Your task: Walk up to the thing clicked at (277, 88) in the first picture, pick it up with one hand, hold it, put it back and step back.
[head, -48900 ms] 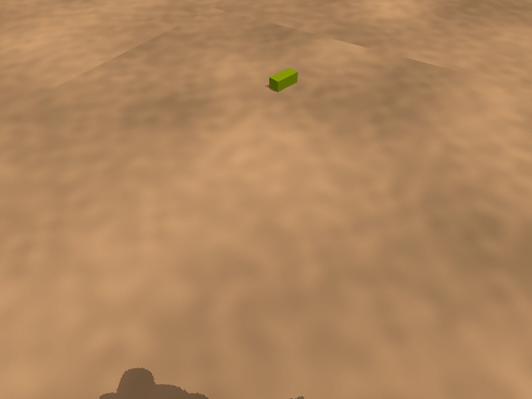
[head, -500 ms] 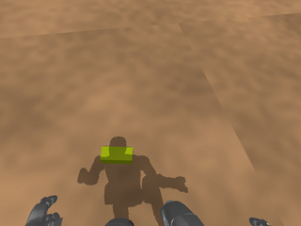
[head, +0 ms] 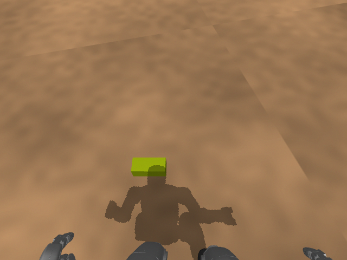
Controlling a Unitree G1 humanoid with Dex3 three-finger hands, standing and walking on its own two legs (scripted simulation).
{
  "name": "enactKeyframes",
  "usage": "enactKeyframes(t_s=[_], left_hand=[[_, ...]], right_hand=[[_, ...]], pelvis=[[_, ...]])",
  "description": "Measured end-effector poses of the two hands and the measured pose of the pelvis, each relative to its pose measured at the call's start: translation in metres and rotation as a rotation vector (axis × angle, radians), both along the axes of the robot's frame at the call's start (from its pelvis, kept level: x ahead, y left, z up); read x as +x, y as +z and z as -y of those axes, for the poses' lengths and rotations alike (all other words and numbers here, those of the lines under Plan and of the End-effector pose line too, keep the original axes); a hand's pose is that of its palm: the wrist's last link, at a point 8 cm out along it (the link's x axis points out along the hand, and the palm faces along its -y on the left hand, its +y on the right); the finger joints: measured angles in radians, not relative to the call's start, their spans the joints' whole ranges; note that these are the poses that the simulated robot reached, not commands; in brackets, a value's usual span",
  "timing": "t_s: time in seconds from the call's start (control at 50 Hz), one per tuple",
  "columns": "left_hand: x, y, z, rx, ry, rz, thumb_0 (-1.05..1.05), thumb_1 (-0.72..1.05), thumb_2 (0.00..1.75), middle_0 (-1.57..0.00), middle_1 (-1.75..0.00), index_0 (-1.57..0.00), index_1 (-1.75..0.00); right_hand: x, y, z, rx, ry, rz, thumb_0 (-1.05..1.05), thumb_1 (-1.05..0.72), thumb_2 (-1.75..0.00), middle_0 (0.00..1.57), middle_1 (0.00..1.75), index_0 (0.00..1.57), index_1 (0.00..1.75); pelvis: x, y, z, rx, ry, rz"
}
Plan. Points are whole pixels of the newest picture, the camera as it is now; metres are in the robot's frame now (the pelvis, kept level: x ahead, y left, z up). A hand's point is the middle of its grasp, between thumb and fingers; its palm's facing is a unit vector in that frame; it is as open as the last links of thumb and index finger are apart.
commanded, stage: step back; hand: left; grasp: from above
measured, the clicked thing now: (149, 166) +0.62 +0.19 -0.73
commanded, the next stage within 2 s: none
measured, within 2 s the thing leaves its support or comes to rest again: neither
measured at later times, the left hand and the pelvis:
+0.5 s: hand out of the picture -0.06 +0.27 -0.16, palm faces -0.06 -0.92 -0.40, open 7.4 cm; pelvis -0.16 -0.01 -0.01, yaw -4 degrees
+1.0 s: hand out of the picture -0.20 +0.22 -0.15, palm faces +0.03 -0.93 -0.35, open 7.4 cm; pelvis -0.33 -0.04 -0.01, yaw +3 degrees
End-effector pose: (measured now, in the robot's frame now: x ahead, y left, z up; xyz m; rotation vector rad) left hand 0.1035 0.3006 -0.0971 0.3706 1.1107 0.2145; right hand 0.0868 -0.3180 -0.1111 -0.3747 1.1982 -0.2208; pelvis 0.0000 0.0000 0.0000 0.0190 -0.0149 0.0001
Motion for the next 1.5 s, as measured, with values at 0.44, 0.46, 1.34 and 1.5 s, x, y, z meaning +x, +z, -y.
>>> enactKeyframes(t_s=[0.44,0.46,1.34,1.5], left_hand=[[-0.149,-0.023,-0.021,-0.013,0.015,-0.076,0.01,0.91,0.90,-0.21,-0.30,-0.20,-0.30],[-0.156,-0.024,-0.018,-0.006,0.008,-0.083,0.01,0.91,0.90,-0.21,-0.30,-0.20,-0.30],[-0.506,-0.018,0.083,0.009,0.054,-0.126,0.01,0.91,0.90,-0.21,-0.30,-0.21,-0.30],[-0.543,0.006,0.081,0.051,0.095,-0.101,0.01,0.90,0.90,-0.21,-0.30,-0.21,-0.30]], right_hand=[[-0.105,0.030,-0.007,-0.064,0.044,0.142,0.00,-0.90,-0.90,0.21,0.30,0.20,0.30],[-0.110,0.027,-0.002,-0.062,0.045,0.152,0.00,-0.90,-0.90,0.21,0.30,0.20,0.30],[-0.408,0.002,0.096,-0.013,0.021,0.147,0.00,-0.91,-0.90,0.21,0.29,0.20,0.30],[-0.481,-0.017,0.097,0.043,0.010,-0.017,0.00,-0.91,-0.90,0.21,0.29,0.20,0.30]], pelvis=[[-0.136,-0.004,0.001,-0.038,-0.041,0.018],[-0.144,-0.006,0.005,-0.034,-0.048,0.020],[-0.442,-0.013,0.095,-0.028,-0.031,0.043],[-0.461,-0.004,0.099,-0.008,0.015,0.021]])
